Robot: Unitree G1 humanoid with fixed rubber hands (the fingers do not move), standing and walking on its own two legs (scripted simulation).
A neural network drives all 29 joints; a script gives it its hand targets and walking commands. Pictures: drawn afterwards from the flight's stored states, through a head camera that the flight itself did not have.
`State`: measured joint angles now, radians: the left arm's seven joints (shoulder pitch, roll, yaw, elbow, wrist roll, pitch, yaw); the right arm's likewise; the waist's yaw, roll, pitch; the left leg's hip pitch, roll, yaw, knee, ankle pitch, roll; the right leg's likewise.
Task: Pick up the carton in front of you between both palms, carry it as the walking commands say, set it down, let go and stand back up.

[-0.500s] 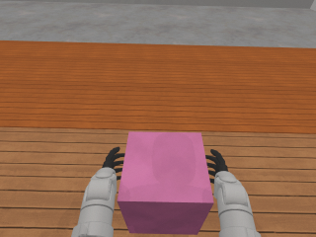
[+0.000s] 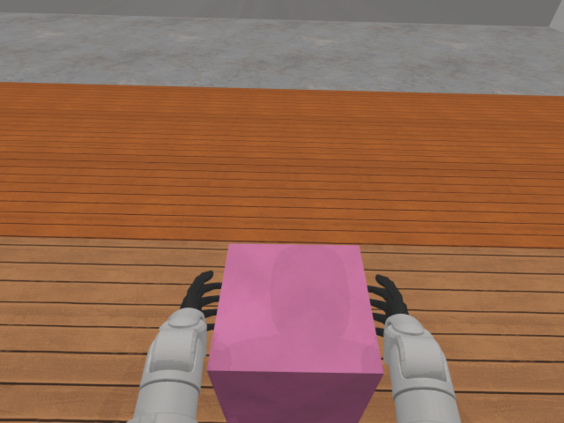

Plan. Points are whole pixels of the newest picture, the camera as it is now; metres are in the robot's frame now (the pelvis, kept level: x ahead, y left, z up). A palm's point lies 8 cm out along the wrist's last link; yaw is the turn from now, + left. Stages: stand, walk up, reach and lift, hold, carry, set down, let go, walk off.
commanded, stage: reach and lift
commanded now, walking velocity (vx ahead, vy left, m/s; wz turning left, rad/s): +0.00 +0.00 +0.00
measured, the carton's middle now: (292, 340) +0.30 +0.00 -0.05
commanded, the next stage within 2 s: hold in 0.08 s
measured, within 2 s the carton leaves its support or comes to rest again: neither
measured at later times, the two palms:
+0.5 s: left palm (190, 319) +0.27 +0.15 +0.04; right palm (401, 327) +0.27 -0.15 +0.05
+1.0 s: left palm (190, 316) +0.28 +0.15 +0.05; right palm (400, 323) +0.28 -0.15 +0.05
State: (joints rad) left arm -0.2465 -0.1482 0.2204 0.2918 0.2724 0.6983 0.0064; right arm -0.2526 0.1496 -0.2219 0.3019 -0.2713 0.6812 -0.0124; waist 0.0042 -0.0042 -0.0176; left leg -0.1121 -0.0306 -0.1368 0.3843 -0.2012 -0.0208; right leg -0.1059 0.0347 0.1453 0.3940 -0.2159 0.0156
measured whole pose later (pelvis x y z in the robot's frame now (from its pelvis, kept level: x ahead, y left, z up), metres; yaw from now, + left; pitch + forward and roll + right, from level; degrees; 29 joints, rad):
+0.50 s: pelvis -0.01 +0.00 +0.00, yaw +0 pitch -7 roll +0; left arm -0.27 -0.15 0.22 0.25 0.28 0.77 0.00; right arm -0.27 0.15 -0.23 0.26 -0.28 0.76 0.00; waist 0.00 0.00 0.00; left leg -0.08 -0.03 -0.13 0.38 -0.18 -0.02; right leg -0.07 0.03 0.14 0.39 -0.20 0.02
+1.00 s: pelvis -0.01 +0.00 +0.00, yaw +0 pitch -6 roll +0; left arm -0.25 -0.15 0.21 0.23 0.27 0.78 0.00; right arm -0.26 0.15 -0.21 0.24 -0.28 0.76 0.00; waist 0.00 0.00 0.00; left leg -0.06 -0.03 -0.13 0.36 -0.19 -0.02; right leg -0.06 0.03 0.14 0.37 -0.20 0.02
